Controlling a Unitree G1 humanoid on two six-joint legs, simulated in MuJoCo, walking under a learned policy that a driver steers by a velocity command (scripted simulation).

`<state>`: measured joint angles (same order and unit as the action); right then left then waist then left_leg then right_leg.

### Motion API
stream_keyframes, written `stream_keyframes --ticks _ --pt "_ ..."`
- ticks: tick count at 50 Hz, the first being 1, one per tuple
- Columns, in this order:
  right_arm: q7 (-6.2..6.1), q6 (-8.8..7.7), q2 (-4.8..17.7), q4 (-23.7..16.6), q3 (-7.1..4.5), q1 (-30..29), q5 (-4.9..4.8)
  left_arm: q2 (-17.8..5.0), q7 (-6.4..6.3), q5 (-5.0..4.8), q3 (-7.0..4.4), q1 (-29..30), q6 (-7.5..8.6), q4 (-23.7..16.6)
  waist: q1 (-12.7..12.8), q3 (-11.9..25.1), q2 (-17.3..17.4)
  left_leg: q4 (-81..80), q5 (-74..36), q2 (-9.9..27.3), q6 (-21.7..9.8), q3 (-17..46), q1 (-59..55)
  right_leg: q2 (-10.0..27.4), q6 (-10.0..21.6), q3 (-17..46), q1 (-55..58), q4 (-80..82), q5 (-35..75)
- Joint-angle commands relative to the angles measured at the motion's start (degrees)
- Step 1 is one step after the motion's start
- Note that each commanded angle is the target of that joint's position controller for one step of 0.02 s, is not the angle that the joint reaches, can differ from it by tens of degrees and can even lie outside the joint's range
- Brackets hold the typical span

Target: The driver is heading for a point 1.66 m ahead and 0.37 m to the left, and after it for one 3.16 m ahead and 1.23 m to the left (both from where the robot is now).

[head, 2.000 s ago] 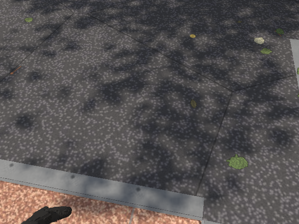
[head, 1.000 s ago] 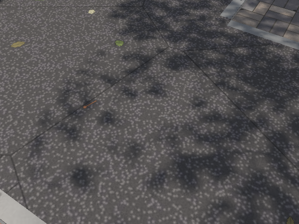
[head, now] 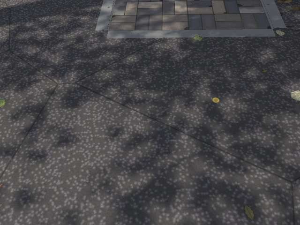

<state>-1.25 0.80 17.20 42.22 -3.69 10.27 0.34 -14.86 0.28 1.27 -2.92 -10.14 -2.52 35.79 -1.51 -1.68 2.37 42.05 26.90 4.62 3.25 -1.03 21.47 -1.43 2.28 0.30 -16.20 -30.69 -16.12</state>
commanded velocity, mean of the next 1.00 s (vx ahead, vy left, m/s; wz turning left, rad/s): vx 0.17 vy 0.00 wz -0.05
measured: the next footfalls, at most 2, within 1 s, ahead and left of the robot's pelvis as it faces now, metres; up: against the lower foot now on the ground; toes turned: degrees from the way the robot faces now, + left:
left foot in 0.24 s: +0.03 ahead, +0.14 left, +0.00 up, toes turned -1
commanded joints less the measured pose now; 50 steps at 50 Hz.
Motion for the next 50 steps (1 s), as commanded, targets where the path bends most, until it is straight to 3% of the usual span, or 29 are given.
stream_keyframes --ticks 1,2,4,6,9,11,12,13,14,15,16,22,23,25,27,30,33,35,36,37,38,39,40,41,42,43,45,48,50 --pt "-0.63 -0.38 6.5 -3.4 -1.90 -1.8 -0.26 -8.6 -0.22 0.60 -1.99 1.1 2.72 -3.0 1.5 5.3 -11.9 12.6 4.4 -0.1 1.0 3.8 7.5 16.1 11.3 16.2 7.3 12.6 19.6" --pt "-0.86 0.08 6.7 -2.6 -2.12 -0.9 0.08 -8.0 -0.34 -0.25 -1.73 2.8 3.05 -2.8 1.1 4.5 -12.2 12.8 1.9 0.1 1.5 4.3 7.4 15.1 10.1 14.7 7.0 12.2 21.5" --pt "-0.70 0.12 5.1 -1.5 -1.78 0.9 -0.02 -6.6 -0.64 -0.36 -1.18 3.8 3.10 -2.1 0.1 5.1 -10.7 12.0 -1.5 -0.5 2.3 3.7 3.4 13.1 9.7 11.3 5.4 11.0 28.0" --pt "-0.41 -0.13 3.1 -1.2 -0.95 0.5 -0.36 -5.9 -0.71 -0.44 -1.07 3.9 2.87 -1.4 0.7 5.7 -10.5 5.2 -2.8 -0.7 2.3 2.8 0.6 11.9 9.5 9.6 6.6 9.7 29.0" --pt "-0.18 -0.26 2.9 -1.3 -0.49 -0.7 -0.65 -6.0 -0.75 -0.54 -1.06 2.7 2.37 0.1 2.0 6.3 -10.5 -4.3 -4.2 -1.3 1.9 2.1 -3.0 12.9 10.5 12.1 8.3 8.7 27.2" --pt "0.08 -0.52 2.4 0.0 -0.16 1.6 -0.32 -5.1 -0.69 -1.18 -0.59 3.6 2.25 1.0 0.0 5.7 -9.2 -17.6 -16.1 -1.9 0.7 1.4 -9.6 11.5 8.5 11.9 6.2 8.0 21.6" --pt "0.12 -0.67 3.8 0.2 -0.19 1.9 0.52 -4.6 -0.58 -1.17 -0.41 1.8 2.59 1.9 0.3 5.8 -7.2 -20.1 -24.1 -0.7 -0.3 3.4 -14.0 10.1 5.9 11.7 4.2 8.2 16.3" --pt "-0.09 -0.69 6.8 -0.1 -0.67 2.2 0.88 -4.2 -0.29 -0.24 -0.27 0.2 3.07 2.3 2.0 5.9 -2.8 -18.6 -32.7 2.6 -1.8 6.4 -16.9 7.3 3.3 9.7 1.7 6.9 9.4" --pt "0.00 -0.68 9.1 1.2 -1.49 1.2 0.13 -4.4 -0.04 -0.10 -0.57 -1.3 3.35 2.6 4.3 4.7 3.4 -15.8 -26.1 2.0 -4.0 5.0 -13.4 3.8 1.4 6.0 2.0 7.9 4.9" --pt "0.39 -0.91 6.0 0.8 -0.96 0.4 -0.08 -5.6 -0.16 0.08 -0.60 1.6 3.24 3.0 1.7 3.4 1.9 -17.0 -19.6 1.0 -4.6 4.9 -9.8 2.8 0.0 4.7 3.9 6.5 3.3" --pt "0.45 -1.19 4.4 1.2 -0.46 0.2 0.38 -5.4 -0.37 -0.23 -0.77 3.2 3.01 2.9 1.5 2.7 1.6 -18.0 -17.0 0.7 -4.1 5.0 -8.4 2.7 -0.2 4.4 4.2 5.7 3.3" --pt "-0.14 -2.31 3.4 3.2 0.25 1.0 0.36 -3.8 -1.19 -0.50 -0.86 2.2 2.06 5.1 1.3 1.5 -0.4 -17.6 -16.4 -0.5 -2.7 4.1 -8.0 3.0 0.1 4.6 3.8 5.4 6.4" --pt "-0.32 -2.18 3.4 3.8 0.27 1.9 0.28 -3.8 -1.30 -0.60 -0.94 1.2 1.99 5.9 1.2 2.4 -0.8 -17.7 -10.8 -1.1 -3.0 3.5 -8.2 2.3 0.1 3.9 3.9 5.4 0.7" --pt "-0.75 -1.94 4.4 4.1 -0.10 2.7 -0.39 -5.0 -1.56 -1.29 -1.57 0.0 1.89 6.7 1.2 -0.5 -1.3 -17.1 5.6 -2.1 -5.1 3.5 -5.0 1.0 1.3 3.2 0.0 4.5 -16.8" --pt "-0.98 -2.65 4.1 3.6 0.01 3.1 -0.85 -4.7 -1.62 -1.87 -1.56 -0.9 2.97 6.8 1.1 -4.6 -1.7 -17.5 13.8 -1.0 -7.2 5.8 -2.0 1.8 2.6 4.7 -4.5 4.4 -24.2" --pt "-0.54 -4.67 4.5 4.0 -0.24 5.3 -1.61 -3.7 -0.97 -2.35 -1.48 -1.4 5.78 7.1 0.7 -4.6 -0.2 -18.7 14.4 2.2 -10.3 11.5 -4.1 2.5 3.3 5.0 -6.9 1.2 -20.3" --pt "0.26 -5.51 6.2 4.4 -0.72 7.6 -1.89 -2.1 -0.08 -2.71 -1.22 -0.6 7.91 6.6 0.6 -3.7 5.3 -24.7 13.3 8.2 -14.3 21.7 -8.8 0.3 2.7 0.2 -8.8 -5.7 -10.9" --pt "0.68 -5.32 6.6 3.5 -0.76 5.3 -2.24 -2.5 0.35 -3.12 -1.36 -3.7 8.71 7.5 3.0 -4.4 7.7 -24.5 4.7 10.3 -15.1 23.4 -7.3 0.4 3.8 -0.9 -4.7 -3.4 -7.0" --pt "0.86 -5.27 5.6 2.2 -0.42 2.1 -2.31 -3.6 0.49 -3.12 -1.78 -7.7 8.95 9.2 5.3 -3.8 6.0 -20.6 -4.6 7.5 -13.0 18.5 -4.4 0.6 4.6 0.3 1.6 0.8 -4.8" --pt "0.95 -5.71 3.9 0.1 0.10 -1.7 -2.11 -6.8 0.53 -3.08 -2.88 -13.5 9.19 11.6 7.2 -2.0 -1.1 -9.7 -15.7 1.0 -9.1 9.3 1.3 3.7 6.3 7.7 10.7 5.0 0.4" --pt "0.81 -6.96 2.9 -2.1 0.30 -4.4 -1.53 -12.8 0.75 -2.94 -4.87 -22.0 8.99 14.1 9.7 1.4 -14.5 10.2 -21.2 -6.3 -4.5 -0.5 13.9 11.7 10.7 23.5 25.3 10.7 9.0" --pt "0.71 -7.80 3.3 -2.3 0.22 -3.7 -1.42 -11.5 1.10 -1.98 -4.26 -24.2 8.81 13.9 10.1 2.3 -18.4 22.6 2.9 -7.6 -3.6 2.7 26.7 20.4 15.8 36.5 32.1 14.5 18.6" --pt "1.15 -7.90 4.3 -2.2 -0.12 -3.2 -2.68 -8.0 1.12 -1.30 -2.89 -21.9 8.67 13.4 7.7 -0.3 -10.8 29.3 5.5 -4.4 -5.2 5.5 32.3 21.7 16.2 34.2 32.1 13.0 18.9" --pt "1.68 -7.69 3.0 -2.2 0.30 -3.7 -3.29 -6.2 1.03 -1.13 -2.24 -20.5 8.45 12.7 6.8 -1.2 -7.2 31.8 2.5 -2.5 -6.5 5.1 35.8 21.0 15.2 29.6 32.2 13.3 18.9" --pt "2.17 -7.58 1.8 -2.9 0.64 -5.3 -3.01 -5.7 0.91 -1.50 -1.76 -19.4 8.04 12.8 6.1 -3.1 -4.6 30.2 -0.9 -0.3 -7.0 4.2 38.3 20.1 13.7 25.3 31.0 15.0 19.4" --pt "2.52 -7.39 1.2 -3.3 0.63 -6.4 -2.37 -4.5 0.69 -1.69 -1.12 -18.2 7.56 12.9 5.4 -3.7 -4.8 26.9 -4.4 1.5 -7.1 3.6 37.0 18.6 11.7 21.2 28.5 16.7 21.0" --pt "3.72 -7.08 -0.6 -4.0 1.29 -7.2 -1.74 -3.6 -0.06 -1.79 -0.57 -16.5 6.55 12.6 4.5 -3.8 -6.8 19.1 -11.1 1.5 -5.5 0.8 30.6 14.8 9.8 14.3 21.8 20.3 21.7" --pt "4.55 -7.02 -2.7 -6.2 2.41 -12.7 -1.14 -6.9 -1.46 -1.97 -1.03 -14.5 6.56 12.0 4.7 -4.1 -7.1 -0.1 -24.7 -1.7 -3.3 -2.4 14.1 10.0 8.0 5.8 9.1 24.4 18.6" --pt "4.30 -6.66 -0.2 -7.2 1.80 -14.2 -1.72 -9.5 -1.64 -2.49 -1.76 -16.3 7.22 12.8 4.6 -4.4 -8.5 -6.0 -28.5 -3.0 -3.4 -1.6 8.6 12.3 7.8 6.4 9.2 26.4 16.3"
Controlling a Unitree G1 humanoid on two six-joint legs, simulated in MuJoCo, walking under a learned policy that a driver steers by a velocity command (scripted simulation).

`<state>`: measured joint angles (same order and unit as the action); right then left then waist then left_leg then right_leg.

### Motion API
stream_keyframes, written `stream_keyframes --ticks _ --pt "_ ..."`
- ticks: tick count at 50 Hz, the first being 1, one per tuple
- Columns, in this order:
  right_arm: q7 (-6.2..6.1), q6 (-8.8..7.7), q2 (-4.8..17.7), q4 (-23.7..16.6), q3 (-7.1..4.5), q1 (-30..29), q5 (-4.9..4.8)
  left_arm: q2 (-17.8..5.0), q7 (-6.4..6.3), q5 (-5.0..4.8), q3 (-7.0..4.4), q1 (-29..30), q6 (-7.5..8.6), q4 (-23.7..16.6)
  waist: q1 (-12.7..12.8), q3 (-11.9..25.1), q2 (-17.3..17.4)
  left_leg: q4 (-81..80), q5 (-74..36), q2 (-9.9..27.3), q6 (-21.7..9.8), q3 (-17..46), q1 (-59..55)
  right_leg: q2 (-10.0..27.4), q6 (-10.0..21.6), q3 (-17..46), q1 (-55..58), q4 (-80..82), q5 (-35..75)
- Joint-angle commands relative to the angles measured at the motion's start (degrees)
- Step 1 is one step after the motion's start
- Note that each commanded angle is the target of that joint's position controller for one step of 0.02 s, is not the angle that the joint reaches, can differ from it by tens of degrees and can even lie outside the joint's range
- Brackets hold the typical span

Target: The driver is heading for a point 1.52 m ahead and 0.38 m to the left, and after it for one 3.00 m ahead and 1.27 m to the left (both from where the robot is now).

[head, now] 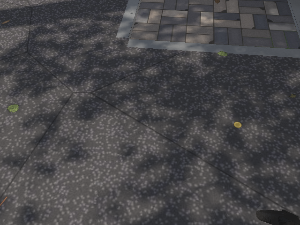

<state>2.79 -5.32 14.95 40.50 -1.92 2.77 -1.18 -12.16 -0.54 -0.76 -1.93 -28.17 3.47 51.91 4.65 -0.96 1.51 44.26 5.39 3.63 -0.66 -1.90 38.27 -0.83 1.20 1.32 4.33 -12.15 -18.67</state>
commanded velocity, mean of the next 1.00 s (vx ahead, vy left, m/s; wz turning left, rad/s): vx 0.49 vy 0.00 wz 0.09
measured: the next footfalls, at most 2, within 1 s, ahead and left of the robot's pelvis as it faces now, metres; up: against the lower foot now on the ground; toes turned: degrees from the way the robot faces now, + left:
left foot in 0.12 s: +0.26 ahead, +0.13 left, +0.00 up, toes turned +1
right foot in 0.70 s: +0.56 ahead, -0.10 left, +0.00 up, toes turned -2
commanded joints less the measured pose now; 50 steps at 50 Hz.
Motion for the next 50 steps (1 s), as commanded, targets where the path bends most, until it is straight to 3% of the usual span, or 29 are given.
stream_keyframes --ticks 1,3,4,5,6,7,8,9,10,11,12,13,16,21,25,29,31,33,34,35,36,37,38,39,40,41,42,45,50 --pt "0.09 -0.38 3.4 -5.8 -0.36 -6.9 -0.43 -12.3 -0.76 -0.78 -2.91 1.8 1.38 -3.0 -2.1 -5.7 -7.8 -10.6 -7.6 -2.0 -0.2 0.1 -8.5 12.8 8.5 5.3 -9.5 7.6 19.6" --pt "-0.24 -0.31 5.8 -5.7 -1.32 -5.4 -0.38 -12.4 -0.53 -0.69 -3.17 2.3 1.22 -2.6 -3.8 -4.5 -8.0 -12.9 -6.5 -2.7 -2.1 0.6 -10.5 14.4 7.0 4.5 -4.3 3.2 30.5" --pt "-0.50 -0.16 7.0 -5.0 -1.98 -2.5 -0.21 -12.9 -0.44 -0.36 -3.43 2.6 0.87 -2.6 -5.6 -1.7 -8.6 -12.6 -4.6 -3.9 -3.3 -0.2 -14.3 14.3 6.1 3.6 -2.2 -1.7 40.3" --pt "-0.90 0.14 8.6 -3.1 -3.04 4.2 -0.18 -12.9 -0.39 0.06 -3.46 2.8 0.30 -2.6 -9.1 2.8 -8.5 -12.3 -2.8 -5.6 -4.9 -1.6 -22.6 12.8 5.0 2.0 -2.4 -10.6 48.7" --pt "-1.42 0.54 10.2 -0.6 -4.02 13.0 -0.28 -12.0 -0.52 0.47 -3.09 2.7 -0.12 -2.9 -13.0 7.9 -7.7 -11.5 -2.2 -4.8 -6.4 -1.0 -35.1 10.5 3.4 0.5 -8.3 -22.5 48.3" --pt "-2.14 0.97 14.8 1.1 -4.94 21.9 0.43 -8.4 -0.68 2.02 -1.81 0.8 -0.20 -4.4 -14.2 16.1 3.5 -11.0 0.8 8.0 -9.9 15.1 -51.3 6.0 1.8 -1.3 -21.4 -43.1 24.7" --pt "-0.92 0.49 16.3 2.0 -4.56 22.3 1.42 -0.5 -0.04 0.20 0.16 -8.2 0.95 -4.1 -8.4 24.5 19.7 -25.0 20.5 18.8 -18.4 46.0 -61.5 -3.5 -0.1 4.8 -37.2 -60.2 -14.0" --pt "-0.75 0.17 10.5 1.5 -3.36 18.7 0.66 -8.0 0.33 -1.36 -1.43 -2.1 1.93 -4.0 -10.0 16.4 11.3 -30.6 28.8 16.8 -15.6 47.2 -54.9 -0.1 0.6 7.8 -43.2 -65.8 -12.4" --pt "-0.83 -0.01 8.5 1.3 -2.77 14.3 0.34 -10.8 0.50 -2.26 -2.26 5.1 2.37 -6.1 -9.3 7.6 6.1 -30.9 26.0 15.3 -13.3 37.5 -45.9 2.7 1.5 5.5 -45.7 -65.2 -6.6" --pt "-0.77 -0.21 8.2 0.9 -2.58 10.6 0.80 -10.4 0.10 -1.64 -2.12 8.0 2.58 -6.8 -7.4 4.3 0.2 -31.6 17.8 13.3 -12.4 30.7 -37.5 5.7 1.7 4.5 -42.9 -62.3 -1.2" --pt "-0.60 -0.49 7.3 0.8 -2.41 8.3 1.59 -9.9 -0.15 -0.64 -2.42 8.8 2.37 -6.8 -5.5 2.5 0.1 -32.5 11.5 10.8 -12.0 25.2 -31.4 7.6 1.6 4.3 -40.2 -59.2 1.8" --pt "-0.61 -0.81 6.2 1.1 -2.14 7.3 2.20 -9.3 -0.16 -0.42 -2.50 7.2 1.75 -6.4 -3.7 2.9 2.2 -34.0 9.0 9.2 -11.9 21.8 -28.2 9.0 1.6 4.9 -36.8 -57.5 3.8" --pt "-0.67 -1.78 6.2 2.7 -2.16 8.1 1.53 -7.6 -0.48 -0.03 -2.34 7.3 0.14 -6.3 -2.5 1.2 2.5 -37.8 6.3 8.2 -13.5 16.6 -23.9 10.0 0.4 3.8 -36.7 -52.9 5.8" --pt "-2.10 -1.15 8.7 5.0 -2.62 12.7 1.13 -7.6 -0.36 0.84 -2.21 17.5 0.53 -9.3 -5.2 -1.9 0.2 -39.6 1.5 7.6 -13.1 11.8 -27.7 10.1 -2.2 3.0 -44.8 -37.7 19.7" --pt "-2.69 -0.36 10.0 7.1 -2.68 17.1 0.44 -6.1 0.55 0.38 -1.38 25.2 1.51 -11.3 -8.5 -3.0 0.3 -39.0 -0.6 6.7 -11.4 7.8 -30.8 7.7 -2.5 0.4 -42.6 -25.5 26.7" --pt "-2.74 1.01 10.2 9.2 -2.73 20.9 0.31 -6.1 2.06 -0.21 -0.91 31.4 2.16 -13.9 -10.6 -4.3 0.7 -35.4 -3.3 9.1 -11.4 7.8 -38.3 6.2 -1.5 -0.3 -43.9 -19.3 22.9" --pt "-2.91 1.68 10.8 9.8 -2.99 21.1 0.14 -6.9 2.78 -0.32 -0.98 31.9 2.50 -14.8 -9.8 -3.9 1.7 -32.7 -7.1 10.8 -10.7 8.5 -41.8 5.4 0.0 -0.3 -43.0 -17.1 18.4" --pt "-3.10 2.17 11.7 9.7 -3.29 19.8 0.06 -8.8 3.04 -0.30 -1.61 28.2 2.75 -14.2 -7.1 -1.4 3.5 -28.0 -18.3 11.1 -9.4 8.3 -43.5 3.5 1.8 -1.7 -36.3 -15.6 14.2" --pt "-3.16 2.47 11.9 9.5 -3.24 18.4 0.07 -10.4 2.86 -0.18 -2.55 22.1 2.84 -12.5 -3.4 2.5 3.5 -20.8 -28.1 9.1 -8.3 6.3 -42.7 1.5 3.4 -3.5 -27.4 -13.8 14.5" --pt "-3.19 2.51 10.0 8.9 -2.45 18.6 0.45 -13.6 2.27 0.20 -4.02 12.5 2.89 -9.8 0.7 9.4 2.3 -8.9 -28.0 6.0 -6.5 4.6 -36.0 3.2 5.7 -1.8 -11.3 -15.0 16.2" --pt "-2.88 1.66 4.9 6.9 -0.67 22.1 1.23 -19.5 1.70 1.58 -5.45 3.5 2.75 -8.6 1.8 19.8 -7.3 13.1 -8.8 -0.6 -2.8 1.5 -15.1 18.4 12.6 18.1 13.2 -16.7 14.7" --pt "-2.70 0.51 2.3 7.8 0.19 24.7 0.37 -17.4 1.75 0.88 -5.03 1.3 2.29 -7.6 1.4 25.4 -17.1 26.5 26.8 -7.3 -1.3 6.0 -1.1 25.8 17.4 38.2 21.4 -8.6 5.9" --pt "-2.54 -0.28 9.1 7.2 -1.63 20.2 -1.31 -13.1 1.63 0.67 -3.64 3.9 2.15 -8.1 2.6 17.9 -11.1 31.4 25.7 -3.9 -2.0 10.9 4.4 24.0 14.4 33.2 15.5 -6.4 1.3" --pt "-2.50 -0.56 10.0 5.7 -1.97 15.7 -2.01 -11.3 1.37 0.75 -3.04 7.9 2.06 -8.7 1.3 10.9 -8.7 30.5 20.6 -0.9 -2.4 9.1 5.4 22.0 12.1 24.3 7.4 -5.0 3.1" --pt "-2.70 -0.36 9.2 5.4 -2.01 13.7 -1.38 -9.8 1.48 0.93 -2.54 11.8 2.23 -8.7 -0.6 6.1 -5.5 26.9 16.0 1.3 -2.0 8.2 3.5 19.5 10.9 18.4 -0.6 -2.4 6.4" --pt "-2.94 0.42 8.7 5.7 -2.51 13.8 -0.76 -8.1 1.56 1.10 -2.10 14.5 2.70 -8.8 -2.5 3.5 -6.3 23.7 12.7 3.1 -1.8 8.5 0.9 17.3 9.8 13.6 -5.6 -0.1 8.8" --pt "-2.93 1.31 7.5 6.3 -2.49 15.5 -0.73 -7.7 1.66 1.43 -2.08 15.9 3.08 -8.6 -3.9 2.5 -7.5 22.7 10.5 3.8 -1.3 8.5 -2.4 16.2 9.3 10.4 -9.4 1.8 10.6" --pt "-3.09 3.11 4.8 6.2 -2.37 16.0 -0.72 -8.5 1.60 1.69 -2.61 16.6 4.03 -7.0 -5.5 0.1 -6.0 20.7 6.3 4.0 -0.2 8.8 -2.2 15.3 9.7 2.8 -13.4 4.8 18.6" --pt "-2.21 2.77 3.8 3.4 -2.22 9.0 -0.09 -10.3 0.37 1.73 -3.09 15.7 3.59 -5.3 -4.0 -2.2 -4.7 4.7 -7.7 3.3 0.4 6.9 0.1 13.3 8.3 -6.8 -11.4 6.1 23.3"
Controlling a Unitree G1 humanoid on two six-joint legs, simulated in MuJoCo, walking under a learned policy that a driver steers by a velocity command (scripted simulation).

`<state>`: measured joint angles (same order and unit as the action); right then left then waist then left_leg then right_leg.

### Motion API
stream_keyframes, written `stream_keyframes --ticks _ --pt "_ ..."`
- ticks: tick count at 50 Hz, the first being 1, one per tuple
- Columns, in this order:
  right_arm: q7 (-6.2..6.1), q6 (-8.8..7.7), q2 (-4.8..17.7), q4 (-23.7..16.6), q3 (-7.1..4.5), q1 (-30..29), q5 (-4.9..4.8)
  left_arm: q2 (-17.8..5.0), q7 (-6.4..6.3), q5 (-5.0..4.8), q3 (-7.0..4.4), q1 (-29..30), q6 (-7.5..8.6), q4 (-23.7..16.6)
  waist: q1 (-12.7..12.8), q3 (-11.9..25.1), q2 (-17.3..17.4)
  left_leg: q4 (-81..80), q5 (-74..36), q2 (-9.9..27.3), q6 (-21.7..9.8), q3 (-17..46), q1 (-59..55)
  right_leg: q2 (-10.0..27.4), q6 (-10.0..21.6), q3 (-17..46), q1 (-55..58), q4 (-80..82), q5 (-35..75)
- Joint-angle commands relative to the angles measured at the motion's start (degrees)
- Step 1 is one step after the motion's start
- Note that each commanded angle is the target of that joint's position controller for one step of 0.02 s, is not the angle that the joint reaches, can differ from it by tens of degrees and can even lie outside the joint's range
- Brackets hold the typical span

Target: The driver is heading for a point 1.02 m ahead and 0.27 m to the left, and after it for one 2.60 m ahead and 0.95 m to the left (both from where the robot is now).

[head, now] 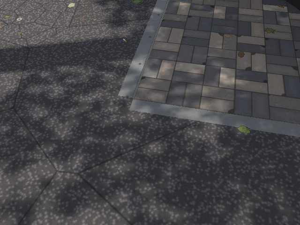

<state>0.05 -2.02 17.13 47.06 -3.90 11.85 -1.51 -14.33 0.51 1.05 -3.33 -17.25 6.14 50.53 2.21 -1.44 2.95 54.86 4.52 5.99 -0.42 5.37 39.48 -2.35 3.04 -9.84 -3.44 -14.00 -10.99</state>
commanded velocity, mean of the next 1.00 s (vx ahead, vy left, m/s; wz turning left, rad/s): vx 0.50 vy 0.00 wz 0.44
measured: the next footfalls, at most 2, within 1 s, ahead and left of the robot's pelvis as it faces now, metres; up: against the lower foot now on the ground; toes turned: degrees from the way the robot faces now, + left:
left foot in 0.24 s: +0.30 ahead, +0.14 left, +0.00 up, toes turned +11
right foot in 0.74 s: +0.63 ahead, +0.03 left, +0.00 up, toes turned +26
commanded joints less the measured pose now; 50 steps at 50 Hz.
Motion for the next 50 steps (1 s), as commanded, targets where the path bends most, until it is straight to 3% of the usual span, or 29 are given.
stream_keyframes --ticks 1,5,8,10,11,12,13,14,15,16,17,18,19,22,24,28,30,33,35,36,37,38,39,40,41,42,43,45,50 --pt "0.93 -0.65 1.2 -3.9 0.01 -2.3 0.36 -8.6 -0.90 -0.24 -1.79 4.2 0.75 -3.7 -0.7 -2.3 -5.8 -9.1 -8.7 0.7 0.0 -2.0 -1.6 14.9 6.2 3.1 -3.1 8.3 15.6" --pt "2.40 -0.75 0.2 -7.7 0.63 -9.7 0.36 -10.3 -1.39 -1.14 -2.43 -0.1 -0.71 -1.7 2.1 -4.5 -4.4 -16.5 -7.8 0.2 -1.5 -5.0 1.6 17.8 6.1 0.6 5.2 6.4 18.5" --pt "3.46 -0.64 1.1 -10.1 0.27 -11.3 0.21 -11.5 -1.59 -1.84 -2.92 -0.4 -2.23 -1.2 1.2 -4.0 -5.3 -18.9 -1.3 -1.7 -3.6 -7.9 0.8 19.4 4.9 -1.2 10.7 1.2 30.1" --pt "3.68 -0.27 3.1 -10.4 -0.85 -7.8 0.14 -13.2 -2.06 -2.12 -3.42 0.9 -3.11 -1.8 -1.8 -0.1 -7.7 -18.4 4.7 -5.5 -5.9 -11.4 -6.8 19.2 3.6 -2.6 12.0 -7.1 48.9" --pt "3.56 -0.09 5.1 -9.4 -1.98 -2.3 -0.04 -13.8 -2.26 -2.15 -3.57 1.6 -3.64 -2.1 -5.1 3.1 -8.2 -18.7 6.6 -7.9 -7.3 -12.5 -14.1 18.5 2.9 -3.2 10.9 -15.4 54.6" --pt "2.87 0.00 8.1 -7.2 -3.81 6.9 -0.13 -13.7 -2.43 -2.38 -3.36 2.7 -3.86 -2.5 -10.2 7.8 -6.8 -23.0 3.4 -10.0 -9.6 -11.9 -27.9 16.2 1.0 -4.3 5.0 -27.8 51.3" --pt "1.44 0.68 13.4 -5.6 -5.62 14.3 -0.13 -10.6 -2.38 -0.89 -2.19 1.3 -3.23 -3.8 -12.1 12.9 1.5 -24.2 2.6 -1.5 -13.1 2.4 -45.1 12.9 -1.6 -4.3 -10.3 -46.1 27.0" --pt "1.32 0.13 17.2 -7.5 -5.78 10.2 -0.20 -3.7 -1.54 -0.38 -0.08 -2.1 -1.23 -7.0 -5.1 18.2 13.2 -33.0 12.2 11.8 -24.9 37.1 -61.0 -0.9 -5.0 4.1 -34.5 -66.2 -21.3" --pt "1.75 -0.58 12.4 -8.2 -4.24 11.5 0.35 -8.8 -0.43 -2.32 -0.83 3.6 1.33 -7.9 -9.3 21.3 5.6 -38.5 14.5 13.1 -24.1 41.0 -62.1 1.3 -3.5 15.9 -40.6 -69.2 -21.4" --pt "1.77 -1.29 9.5 -7.9 -3.49 10.0 0.73 -9.8 0.05 -4.03 -1.05 7.7 2.40 -9.4 -9.0 13.8 2.9 -38.5 11.2 11.3 -21.5 32.1 -56.6 3.9 -2.0 15.5 -43.4 -66.7 -17.0" --pt "1.91 -1.79 7.9 -8.2 -3.00 6.3 0.49 -9.1 -0.25 -3.21 -0.89 7.8 2.77 -9.2 -5.8 8.0 -3.1 -38.4 4.7 8.4 -19.1 24.7 -47.3 6.6 -1.7 15.2 -41.2 -60.4 -12.5" --pt "1.74 -1.98 5.9 -8.9 -2.41 2.8 0.54 -9.7 -0.72 -1.54 -1.40 7.8 2.45 -8.6 -3.8 6.0 -3.6 -38.9 -0.8 6.2 -17.5 19.8 -40.7 8.5 -2.1 15.1 -37.3 -55.0 -10.1" --pt "1.46 -2.00 5.2 -9.9 -2.00 1.0 1.10 -10.0 -0.66 -1.02 -1.69 6.6 1.70 -8.3 -2.2 4.8 -2.3 -40.2 -4.5 4.9 -17.2 17.6 -36.0 9.3 -2.6 15.2 -33.8 -52.9 -8.4" --pt "0.57 -2.22 7.0 -10.0 -2.45 1.6 0.83 -8.1 -0.75 -0.13 -1.44 6.5 -0.09 -9.2 -1.1 3.5 -2.1 -42.3 -11.4 3.2 -17.7 13.4 -29.2 8.9 -5.5 13.6 -31.3 -45.5 -4.8" --pt "-0.26 -2.05 8.4 -9.6 -2.85 3.2 0.67 -6.9 -0.92 -0.03 -0.95 10.8 -0.46 -10.8 -2.3 1.9 -1.5 -42.6 -11.3 1.3 -16.4 10.7 -27.0 7.9 -7.0 12.8 -32.0 -37.5 1.8" --pt "-0.93 -1.22 8.7 -8.7 -2.94 6.2 0.30 -5.3 -0.22 -0.71 -0.14 18.6 0.03 -13.0 -5.8 1.1 1.2 -41.1 -3.4 -1.8 -12.6 8.8 -24.5 4.1 -7.3 12.1 -26.6 -21.1 15.5" --pt "-0.95 -0.95 8.7 -7.9 -2.98 8.1 0.06 -6.1 0.22 -1.29 -0.31 21.0 0.41 -14.1 -6.7 1.0 1.9 -39.5 -0.9 -0.7 -12.1 11.4 -26.1 3.2 -6.8 12.9 -25.4 -17.9 16.5" --pt "-1.23 -0.67 7.3 -6.9 -2.53 9.6 0.22 -7.8 1.15 -1.30 -0.83 20.5 1.26 -14.2 -6.4 1.4 3.0 -35.0 -0.2 2.3 -11.4 15.1 -32.7 3.5 -4.7 13.8 -25.3 -14.5 13.3" --pt "-1.25 -0.40 7.2 -6.6 -2.52 9.1 0.52 -8.7 1.27 -1.22 -1.35 17.0 1.79 -13.6 -4.4 1.6 4.8 -31.7 -5.2 3.2 -10.4 16.4 -34.7 3.1 -2.5 12.5 -21.4 -13.0 8.9" --pt "-1.12 -0.36 6.3 -6.8 -2.13 8.4 0.63 -9.8 1.00 -0.85 -2.09 12.3 2.05 -12.2 -1.8 3.9 4.7 -26.9 -11.6 0.9 -9.2 15.2 -34.6 2.3 -0.8 11.3 -14.6 -10.8 8.8" --pt "-0.86 -0.51 4.0 -7.5 -1.14 8.0 1.15 -12.0 0.69 -0.01 -2.83 4.9 2.31 -11.2 1.7 10.6 2.3 -15.2 -10.9 -1.9 -7.3 12.3 -30.5 7.9 2.6 16.2 -2.0 -12.7 9.5" --pt "-0.91 -1.07 1.0 -8.0 -0.09 14.9 0.66 -17.1 0.51 0.76 -4.18 -3.1 2.02 -9.9 1.2 19.7 -10.5 4.7 4.9 -9.5 -2.8 5.8 -13.4 19.9 11.3 36.4 19.1 -12.4 4.8" --pt "-0.93 -1.61 2.1 -7.6 0.17 17.6 -0.46 -15.6 1.29 -0.98 -4.20 -6.7 1.38 -7.2 1.3 20.6 -20.9 16.3 28.9 -11.7 -1.2 4.8 0.2 25.8 15.7 55.7 24.3 -4.0 -10.7" --pt "-0.88 -1.73 7.1 -7.7 -0.93 11.9 -0.93 -10.8 1.26 -2.03 -2.85 -4.0 1.14 -8.0 2.7 11.8 -12.7 20.6 25.7 -8.4 -1.4 6.7 5.5 24.0 13.1 51.8 18.3 -2.1 -19.3" --pt "-0.85 -1.71 7.6 -9.0 -1.00 6.0 -0.39 -8.9 1.04 -1.54 -2.11 -0.5 0.57 -8.8 2.5 6.2 -8.1 20.3 21.0 -6.0 -1.6 4.2 5.7 21.6 10.8 43.3 11.0 -1.6 -16.8" --pt "-0.70 -1.87 6.9 -9.9 -0.90 2.8 0.59 -7.8 1.01 -0.99 -1.51 2.0 0.18 -8.9 1.2 1.9 -5.8 16.8 17.7 -4.1 -1.6 2.5 4.6 19.0 10.2 37.4 3.7 0.0 -10.7" --pt "-0.49 -1.94 6.1 -10.0 -1.05 2.4 1.14 -6.8 0.91 -0.57 -1.02 3.5 0.16 -8.9 -0.4 0.7 -6.5 13.0 15.0 -2.0 -1.6 2.0 2.1 17.0 9.5 33.6 -0.4 1.2 -5.6" --pt "-0.16 -1.81 3.8 -9.4 -0.65 4.2 0.89 -6.4 0.85 -0.60 -0.78 3.7 0.35 -8.3 -1.8 1.3 -8.6 8.7 13.1 -0.7 -1.1 0.3 -2.0 14.6 9.4 28.4 -4.0 3.3 1.2" --pt "0.08 -2.18 1.0 -11.5 0.73 -2.8 1.38 -10.1 0.23 -1.61 -1.67 1.1 0.12 -6.4 -0.2 0.7 -7.2 -8.1 2.3 0.1 0.7 -2.5 -2.1 13.7 9.9 20.1 -4.5 6.0 11.3"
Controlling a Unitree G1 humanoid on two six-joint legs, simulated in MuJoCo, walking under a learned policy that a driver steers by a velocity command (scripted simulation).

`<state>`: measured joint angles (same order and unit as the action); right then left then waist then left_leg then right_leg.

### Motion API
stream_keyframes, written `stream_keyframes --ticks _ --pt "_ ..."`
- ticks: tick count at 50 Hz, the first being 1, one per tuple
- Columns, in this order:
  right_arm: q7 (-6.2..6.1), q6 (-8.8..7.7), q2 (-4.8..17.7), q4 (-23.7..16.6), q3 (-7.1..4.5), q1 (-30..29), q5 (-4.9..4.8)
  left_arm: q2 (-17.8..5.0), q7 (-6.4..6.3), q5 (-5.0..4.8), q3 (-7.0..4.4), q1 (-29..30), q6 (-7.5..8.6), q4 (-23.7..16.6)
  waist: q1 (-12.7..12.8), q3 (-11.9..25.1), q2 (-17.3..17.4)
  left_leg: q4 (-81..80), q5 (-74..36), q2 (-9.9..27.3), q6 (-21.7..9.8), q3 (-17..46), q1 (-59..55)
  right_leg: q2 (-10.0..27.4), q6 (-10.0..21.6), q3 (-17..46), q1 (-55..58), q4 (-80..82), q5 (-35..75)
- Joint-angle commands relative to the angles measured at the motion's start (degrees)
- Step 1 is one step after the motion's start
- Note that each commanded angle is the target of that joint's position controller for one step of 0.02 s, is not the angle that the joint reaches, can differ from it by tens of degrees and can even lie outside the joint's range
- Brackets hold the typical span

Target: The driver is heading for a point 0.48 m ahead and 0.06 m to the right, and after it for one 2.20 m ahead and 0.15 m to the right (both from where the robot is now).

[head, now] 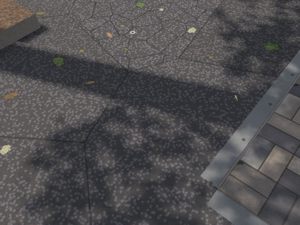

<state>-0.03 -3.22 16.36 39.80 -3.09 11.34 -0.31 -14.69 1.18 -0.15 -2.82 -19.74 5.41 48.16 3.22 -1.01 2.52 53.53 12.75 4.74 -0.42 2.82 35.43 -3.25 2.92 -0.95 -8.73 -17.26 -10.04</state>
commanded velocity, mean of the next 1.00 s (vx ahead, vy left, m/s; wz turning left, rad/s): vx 0.35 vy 0.00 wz -0.22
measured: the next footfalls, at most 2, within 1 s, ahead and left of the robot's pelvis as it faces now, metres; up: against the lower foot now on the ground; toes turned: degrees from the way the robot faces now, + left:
left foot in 0.24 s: +0.30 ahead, +0.15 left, +0.00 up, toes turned +1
right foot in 0.74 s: +0.54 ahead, -0.09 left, +0.00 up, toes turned -14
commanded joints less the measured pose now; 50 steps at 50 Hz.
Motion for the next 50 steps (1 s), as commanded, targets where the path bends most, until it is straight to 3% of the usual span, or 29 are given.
stream_keyframes --ticks 1,5,8,10,11,12,13,14,15,16,17,18,22,25,28,30,33,35,36,37,38,39,40,41,42,43,45,48,50 --pt "0.34 -1.15 1.5 -4.6 0.10 -4.2 0.08 -10.2 -0.53 -0.60 -2.22 2.9 0.64 -3.7 -0.5 0.0 -6.8 -10.5 -9.0 0.9 0.8 -0.5 0.9 14.1 9.5 9.7 0.7 9.4 10.9" --pt "1.23 -1.61 1.7 -6.1 0.22 -10.7 -0.68 -11.0 -0.61 -1.21 -2.22 -1.5 -0.20 -1.5 1.9 -1.2 -6.7 -19.4 -15.1 -1.1 0.8 -1.9 -2.6 14.6 8.3 7.7 2.7 8.2 11.1" --pt "2.02 -1.95 2.7 -7.4 -0.08 -13.2 -0.90 -11.6 -0.81 -1.42 -2.38 -2.9 -1.14 -0.3 1.5 -2.1 -7.3 -23.1 -11.3 -1.8 -1.0 -1.8 -2.7 17.1 7.3 8.7 7.6 5.8 13.1" --pt "2.18 -2.17 4.4 -6.8 -0.80 -10.1 -0.72 -12.7 -1.10 -1.45 -2.67 -2.1 -1.78 0.0 -1.3 -0.3 -7.8 -25.5 -8.3 -3.3 -2.8 -3.0 -8.7 17.4 6.0 8.0 9.3 1.1 21.9" --pt "1.93 -2.16 6.1 -5.1 -1.79 -4.2 -0.41 -12.5 -1.24 -1.52 -2.51 -1.4 -2.02 0.0 -4.7 3.3 -7.1 -27.4 -8.7 -4.7 -4.3 -4.4 -17.6 15.4 4.7 5.7 8.3 -5.9 30.1" --pt "1.38 -2.05 9.0 -2.7 -3.12 4.7 -0.05 -10.8 -1.38 -0.93 -1.77 -1.2 -2.00 -0.6 -8.6 9.6 -5.6 -26.1 -9.9 -2.3 -6.4 -2.2 -31.6 12.6 2.8 3.3 2.5 -17.4 29.1" --pt "0.84 -1.70 14.8 -1.8 -4.38 12.9 1.27 -5.7 -1.27 0.22 0.01 -4.5 -1.18 -2.8 -9.5 19.2 5.1 -25.0 -8.6 12.5 -13.6 18.3 -53.9 6.1 -1.0 -0.5 -17.3 -39.2 9.6" --pt "0.99 -1.26 13.2 -0.8 -4.04 14.8 0.28 -4.2 -1.05 -0.49 0.74 -6.5 -0.11 -2.2 -9.3 23.9 14.0 -33.2 0.6 18.9 -18.7 37.0 -59.4 1.0 -2.0 4.5 -30.0 -51.7 -22.8" --pt "1.00 -1.22 9.5 -0.9 -2.78 12.3 0.00 -9.9 -0.71 -2.02 -0.84 -2.5 0.49 -2.8 -10.0 15.9 7.8 -35.0 5.8 17.3 -16.1 32.2 -53.3 4.3 -1.4 8.0 -35.6 -56.6 -21.4" --pt "0.90 -1.26 7.7 -1.3 -2.14 8.8 0.05 -10.3 -0.55 -2.63 -1.03 1.7 0.60 -3.9 -8.8 9.6 5.1 -36.3 4.4 15.1 -14.0 24.0 -45.7 6.8 -0.9 6.7 -36.2 -55.5 -16.4" --pt "1.09 -1.49 6.2 -1.2 -1.60 5.3 0.38 -9.6 -0.65 -2.00 -1.06 3.5 0.30 -4.1 -7.0 5.3 2.1 -38.6 1.2 12.6 -12.9 18.4 -38.2 8.7 -1.3 5.9 -34.4 -52.3 -12.1" --pt "1.23 -1.99 4.5 -1.2 -1.16 2.7 0.67 -9.3 -0.83 -1.37 -1.45 3.3 -0.43 -3.8 -5.1 3.1 2.9 -40.8 -1.9 10.7 -11.9 14.2 -33.1 10.3 -1.6 6.4 -31.7 -49.4 -8.9" --pt "1.16 -3.74 5.0 0.9 -1.76 0.6 1.27 -5.9 -1.14 -1.41 -1.27 1.7 -2.87 -3.4 -2.2 0.5 2.2 -46.1 -11.2 9.5 -11.9 4.2 -25.6 10.8 -3.5 7.6 -28.6 -46.1 -1.5" --pt "0.46 -3.83 5.9 2.6 -2.06 1.8 1.47 -5.4 -0.91 -1.10 -1.34 5.3 -2.80 -4.7 -2.9 -0.6 0.6 -46.7 -16.4 8.8 -11.1 -1.9 -27.7 10.1 -4.0 8.4 -31.6 -38.2 7.6" --pt "-0.50 -3.16 7.0 3.2 -2.06 0.7 1.24 -3.7 0.20 -0.20 -0.66 11.0 -2.21 -6.8 -4.2 -2.5 0.2 -44.8 -28.3 6.2 -8.8 -9.8 -25.8 8.4 -3.7 3.0 -26.2 -25.5 16.1" --pt "-1.22 -2.32 8.1 4.3 -2.30 3.0 0.80 -2.9 1.14 0.06 -0.33 14.6 -2.13 -9.0 -5.8 -2.0 -0.1 -42.5 -33.1 7.3 -8.4 -11.2 -28.4 7.5 -3.4 0.6 -24.8 -21.2 17.7" --pt "-1.90 -0.45 9.8 5.0 -2.93 3.5 -0.36 -4.6 2.43 -0.05 -1.06 14.9 -2.55 -11.2 -5.2 -0.5 1.4 -36.4 -39.1 9.6 -7.3 -11.6 -35.4 6.2 -1.5 -0.6 -25.0 -18.0 10.9" --pt "-2.66 0.82 10.9 4.4 -3.46 2.0 -1.05 -7.0 2.95 0.21 -2.23 10.6 -2.71 -11.3 -2.5 2.4 2.6 -27.8 -48.7 9.8 -5.9 -11.8 -37.3 3.3 0.5 -2.8 -19.9 -17.0 4.7" --pt "-2.94 1.39 10.6 3.9 -3.42 1.2 -1.18 -9.0 2.79 0.16 -3.37 5.0 -2.60 -10.1 0.4 5.3 1.6 -19.2 -48.7 8.1 -4.4 -12.7 -36.4 1.3 2.0 -3.4 -13.1 -13.5 6.3" --pt "-2.89 1.36 9.5 3.7 -2.95 2.3 -0.88 -12.2 1.75 0.37 -4.73 -0.5 -2.51 -9.1 3.1 8.7 -2.4 -6.3 -39.2 4.3 -1.4 -13.8 -31.0 1.6 4.2 -0.4 -2.6 -8.3 19.0" --pt "-2.20 0.78 3.1 2.2 -0.95 7.2 2.64 -17.7 0.20 0.33 -5.50 -1.0 -3.00 -9.7 -1.3 14.4 -16.4 12.6 8.0 -2.2 2.2 -13.3 -13.6 15.0 10.1 16.5 14.4 -14.8 49.6" --pt "-1.02 -0.10 3.4 1.5 0.01 12.0 2.02 -18.5 0.34 1.31 -5.01 1.0 -2.79 -12.6 -2.9 26.0 -18.0 28.7 30.7 -10.5 4.3 -2.0 -0.1 27.1 23.5 41.3 26.3 -10.6 49.1" --pt "-0.30 -0.18 8.8 2.6 -1.32 7.7 0.11 -13.9 0.57 0.95 -4.09 2.9 -3.20 -14.0 0.8 26.5 -7.1 29.7 25.3 -5.9 3.3 4.2 0.9 24.1 20.8 34.2 22.6 -8.1 41.1" --pt "-0.38 0.21 8.6 1.3 -1.31 3.3 -0.92 -11.0 0.44 0.31 -3.16 6.4 -3.33 -14.1 -0.1 18.9 -5.1 26.2 20.3 -3.8 2.6 2.6 3.1 21.1 17.5 26.7 15.6 -7.2 34.2" --pt "-1.15 0.94 7.5 2.1 -1.22 1.9 -0.30 -8.9 0.18 -0.29 -2.49 8.5 -3.61 -13.7 -1.5 13.2 -1.3 21.5 17.2 -1.4 2.9 1.8 2.7 18.3 14.5 22.1 7.8 -5.7 28.6" --pt "-1.80 1.91 7.8 2.0 -1.48 1.5 0.21 -7.9 -0.10 -0.34 -2.09 10.1 -3.93 -13.6 -2.9 10.3 -2.6 17.4 15.2 -0.3 3.2 1.8 -0.5 16.6 13.4 19.8 0.6 -4.0 24.8" --pt "-2.14 3.23 6.6 2.6 -1.47 4.0 0.30 -8.9 -0.24 1.09 -2.29 11.5 -4.09 -13.6 -5.0 8.8 -6.6 13.3 12.7 -1.2 3.9 0.2 -7.6 14.2 12.9 16.5 -8.2 -1.4 23.4" --pt "-2.86 3.48 4.8 3.2 -0.92 4.2 0.62 -9.2 -0.99 1.24 -2.41 12.0 -4.08 -13.0 -4.9 10.2 -7.7 4.4 10.2 -1.2 4.9 -0.1 -9.9 13.5 12.7 13.9 -9.0 -1.2 23.0" --pt "-2.94 3.73 4.4 3.3 -0.72 2.9 0.53 -9.0 -1.49 1.14 -2.28 12.7 -4.59 -12.7 -4.2 10.6 -8.4 -0.9 7.0 -0.8 4.9 0.1 -11.9 12.9 11.7 13.5 -9.5 -0.5 14.1"
Keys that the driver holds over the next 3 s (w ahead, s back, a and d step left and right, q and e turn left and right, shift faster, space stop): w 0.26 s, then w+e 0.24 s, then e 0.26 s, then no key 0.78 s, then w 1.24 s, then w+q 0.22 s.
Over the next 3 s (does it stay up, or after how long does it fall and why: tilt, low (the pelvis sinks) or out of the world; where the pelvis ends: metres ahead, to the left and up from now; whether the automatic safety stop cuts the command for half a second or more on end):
stays up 1.17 -0.20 0.00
